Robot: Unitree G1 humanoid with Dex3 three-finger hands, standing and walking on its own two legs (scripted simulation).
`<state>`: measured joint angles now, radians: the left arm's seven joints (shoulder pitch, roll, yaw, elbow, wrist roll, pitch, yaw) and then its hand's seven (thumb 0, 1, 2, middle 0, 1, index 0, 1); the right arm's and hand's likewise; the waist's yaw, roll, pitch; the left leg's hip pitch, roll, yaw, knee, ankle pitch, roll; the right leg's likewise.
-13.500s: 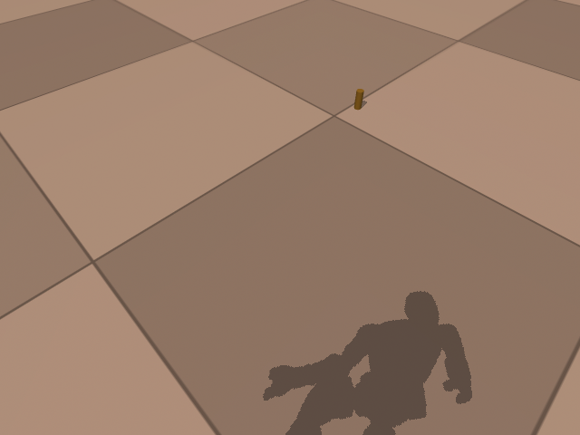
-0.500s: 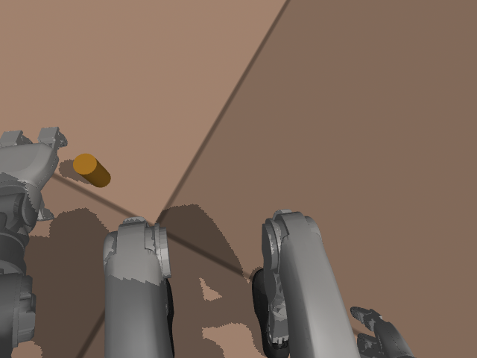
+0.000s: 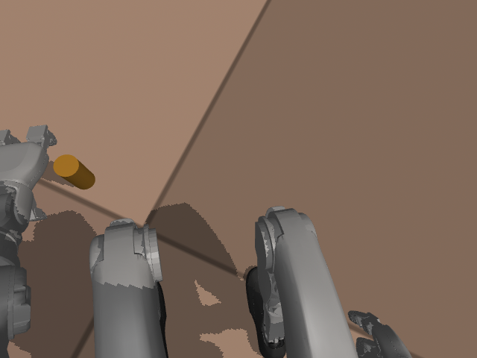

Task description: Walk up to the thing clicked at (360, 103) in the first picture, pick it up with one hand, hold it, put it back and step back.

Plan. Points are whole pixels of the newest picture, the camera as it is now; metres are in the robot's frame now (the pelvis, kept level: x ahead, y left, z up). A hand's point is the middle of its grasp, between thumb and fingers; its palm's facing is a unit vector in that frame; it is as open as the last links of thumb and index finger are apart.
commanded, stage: approach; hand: left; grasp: from above
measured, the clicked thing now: (76, 173) +0.45 +0.30 -0.28
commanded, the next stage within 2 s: close in in 0.46 s
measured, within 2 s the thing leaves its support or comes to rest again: neither
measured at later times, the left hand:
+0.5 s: hand (70, 139) +0.48 +0.28 -0.16, palm faces -0.37 -0.08 -0.92, open 14.1 cm
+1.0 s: hand (67, 175) +0.43 +0.30 -0.21, palm faces -0.43 -0.09 -0.90, open 14.1 cm
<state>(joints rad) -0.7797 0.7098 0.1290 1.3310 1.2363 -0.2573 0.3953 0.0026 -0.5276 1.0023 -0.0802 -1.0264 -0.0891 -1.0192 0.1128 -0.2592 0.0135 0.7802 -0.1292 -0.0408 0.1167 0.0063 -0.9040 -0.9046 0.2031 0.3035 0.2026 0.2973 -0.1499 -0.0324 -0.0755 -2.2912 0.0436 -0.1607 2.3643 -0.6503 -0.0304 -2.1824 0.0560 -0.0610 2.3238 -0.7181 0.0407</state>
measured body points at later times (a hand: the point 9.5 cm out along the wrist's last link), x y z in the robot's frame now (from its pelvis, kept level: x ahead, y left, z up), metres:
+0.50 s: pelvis +0.00 +0.00 -0.01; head +0.24 +0.05 +0.37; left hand +0.50 +0.28 -0.11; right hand +0.05 -0.28 -0.12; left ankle +0.09 +0.14 -0.31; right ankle +0.09 -0.12 -0.31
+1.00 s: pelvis +0.00 +0.00 -0.02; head +0.23 +0.09 +0.35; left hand +0.45 +0.30 -0.16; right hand +0.08 -0.28 -0.11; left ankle +0.09 +0.14 -0.31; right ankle +0.09 -0.12 -0.31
